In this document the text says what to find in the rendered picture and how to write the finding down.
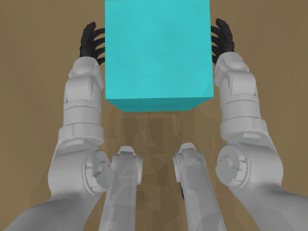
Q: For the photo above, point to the left robot shin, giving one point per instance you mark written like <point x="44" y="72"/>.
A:
<point x="125" y="148"/>

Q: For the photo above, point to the carton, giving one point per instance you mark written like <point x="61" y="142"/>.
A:
<point x="158" y="54"/>

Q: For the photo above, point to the left robot hand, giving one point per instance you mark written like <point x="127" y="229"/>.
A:
<point x="88" y="44"/>

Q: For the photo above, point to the right robot hand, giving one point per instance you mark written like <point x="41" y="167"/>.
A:
<point x="224" y="42"/>

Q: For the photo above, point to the robot left forearm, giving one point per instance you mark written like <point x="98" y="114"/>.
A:
<point x="82" y="127"/>

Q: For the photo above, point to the robot left upper arm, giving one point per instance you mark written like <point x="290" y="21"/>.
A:
<point x="76" y="181"/>

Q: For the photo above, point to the robot right upper arm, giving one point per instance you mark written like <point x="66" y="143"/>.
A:
<point x="254" y="173"/>

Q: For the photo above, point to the robot right forearm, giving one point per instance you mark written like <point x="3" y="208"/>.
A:
<point x="239" y="103"/>

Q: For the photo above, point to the right robot thigh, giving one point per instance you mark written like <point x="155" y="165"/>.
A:
<point x="202" y="209"/>

